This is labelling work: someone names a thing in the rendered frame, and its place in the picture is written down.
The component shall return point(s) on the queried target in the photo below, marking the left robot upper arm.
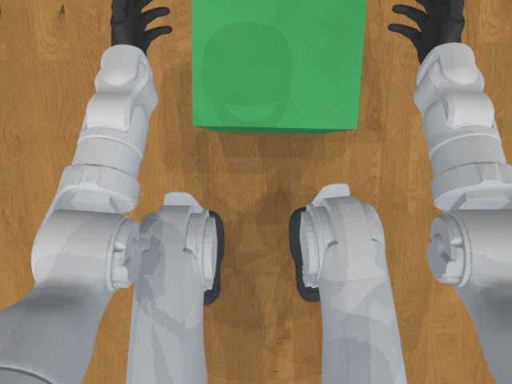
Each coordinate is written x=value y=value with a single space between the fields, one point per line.
x=81 y=259

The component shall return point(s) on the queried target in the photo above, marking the right robot upper arm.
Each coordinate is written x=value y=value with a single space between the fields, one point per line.
x=472 y=251

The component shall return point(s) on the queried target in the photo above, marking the carton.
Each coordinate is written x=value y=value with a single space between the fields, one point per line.
x=277 y=66

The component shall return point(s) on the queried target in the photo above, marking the left robot hand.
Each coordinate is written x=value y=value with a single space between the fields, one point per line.
x=128 y=24

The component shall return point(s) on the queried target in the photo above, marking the right robot hand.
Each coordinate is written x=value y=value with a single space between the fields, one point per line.
x=442 y=24

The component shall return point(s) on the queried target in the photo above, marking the robot right thigh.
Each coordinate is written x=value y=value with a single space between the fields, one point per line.
x=360 y=337

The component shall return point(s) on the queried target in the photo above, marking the robot left forearm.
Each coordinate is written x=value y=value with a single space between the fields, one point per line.
x=104 y=172

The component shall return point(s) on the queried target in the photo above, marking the robot right forearm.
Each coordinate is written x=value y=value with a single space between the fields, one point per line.
x=462 y=138

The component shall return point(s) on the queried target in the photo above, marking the robot left foot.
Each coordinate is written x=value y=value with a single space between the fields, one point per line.
x=211 y=295

